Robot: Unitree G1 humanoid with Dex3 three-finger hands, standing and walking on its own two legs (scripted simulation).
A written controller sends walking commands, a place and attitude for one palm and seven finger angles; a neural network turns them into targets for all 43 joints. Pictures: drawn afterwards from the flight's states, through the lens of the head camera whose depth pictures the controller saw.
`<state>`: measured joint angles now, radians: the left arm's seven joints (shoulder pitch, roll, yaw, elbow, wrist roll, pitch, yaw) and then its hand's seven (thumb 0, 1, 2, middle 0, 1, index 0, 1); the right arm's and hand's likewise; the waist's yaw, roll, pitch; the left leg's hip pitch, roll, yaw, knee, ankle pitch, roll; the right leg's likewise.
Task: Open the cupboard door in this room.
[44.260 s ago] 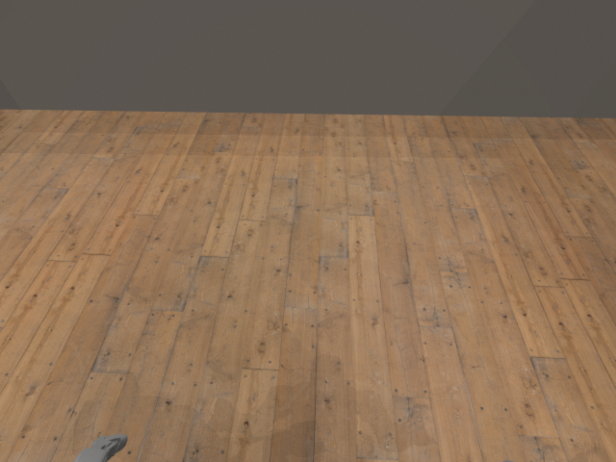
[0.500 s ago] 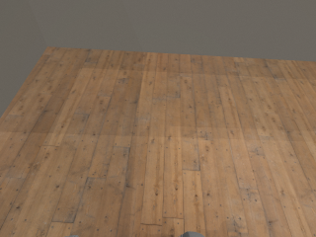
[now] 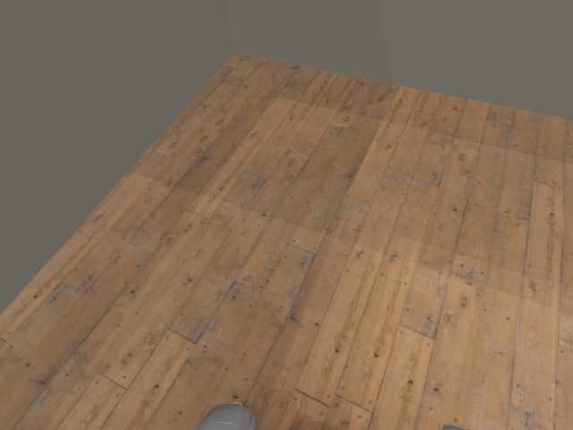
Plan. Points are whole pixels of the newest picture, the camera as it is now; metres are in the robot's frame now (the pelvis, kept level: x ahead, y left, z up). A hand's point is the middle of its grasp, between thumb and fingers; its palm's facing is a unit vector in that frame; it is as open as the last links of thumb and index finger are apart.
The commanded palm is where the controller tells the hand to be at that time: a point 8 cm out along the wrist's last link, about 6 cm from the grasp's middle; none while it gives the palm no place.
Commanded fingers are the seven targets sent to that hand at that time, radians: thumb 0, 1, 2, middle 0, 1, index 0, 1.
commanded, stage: turn to face it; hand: left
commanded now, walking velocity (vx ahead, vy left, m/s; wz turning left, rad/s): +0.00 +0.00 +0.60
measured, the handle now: out of the picture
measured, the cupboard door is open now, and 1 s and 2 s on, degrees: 42 42 42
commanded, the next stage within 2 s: none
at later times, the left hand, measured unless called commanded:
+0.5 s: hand out of the picture +0.08 +0.23 -0.16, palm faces +0.26 -0.92 -0.28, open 7.4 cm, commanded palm none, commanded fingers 0.00 0.90 0.90 -0.20 -0.30 -0.20 -0.30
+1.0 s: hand out of the picture -0.07 +0.19 -0.19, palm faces +0.59 -0.76 -0.26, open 7.3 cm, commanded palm none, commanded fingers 0.00 0.90 0.90 -0.20 -0.30 -0.20 -0.30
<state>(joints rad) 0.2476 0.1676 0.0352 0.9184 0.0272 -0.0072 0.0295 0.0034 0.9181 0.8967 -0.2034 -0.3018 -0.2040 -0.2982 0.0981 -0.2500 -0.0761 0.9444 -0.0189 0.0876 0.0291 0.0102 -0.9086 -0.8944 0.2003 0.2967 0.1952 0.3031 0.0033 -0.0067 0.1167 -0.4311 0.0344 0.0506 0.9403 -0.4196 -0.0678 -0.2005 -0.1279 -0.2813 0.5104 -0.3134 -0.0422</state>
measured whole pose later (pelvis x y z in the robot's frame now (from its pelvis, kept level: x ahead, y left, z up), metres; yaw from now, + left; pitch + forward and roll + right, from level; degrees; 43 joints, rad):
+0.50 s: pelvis +0.01 +0.00 -0.01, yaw +16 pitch +2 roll +1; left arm 0.11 0.23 0.06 0.88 0.02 0.04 0.01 0.00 0.91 0.90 -0.20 -0.30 -0.20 -0.30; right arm 0.20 -0.22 -0.06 0.93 -0.03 0.05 0.01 0.01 -0.90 -0.89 0.21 0.30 0.20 0.30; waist -0.03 0.01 0.09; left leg -0.30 -0.03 -0.06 0.53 -0.26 0.00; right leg -0.40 -0.06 -0.01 0.79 -0.40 0.08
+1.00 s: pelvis +0.02 +0.00 -0.02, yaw +36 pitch +0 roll +1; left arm 0.25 0.25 0.07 0.92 0.02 0.03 0.02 0.00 0.91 0.90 -0.20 -0.30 -0.20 -0.30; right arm 0.10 -0.25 -0.07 0.91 -0.02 0.04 0.03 0.01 -0.91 -0.89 0.20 0.30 0.20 0.30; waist 0.00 -0.05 0.11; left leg -0.33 0.00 0.08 0.65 -0.28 0.02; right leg -0.28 -0.18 -0.23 0.83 -0.51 0.05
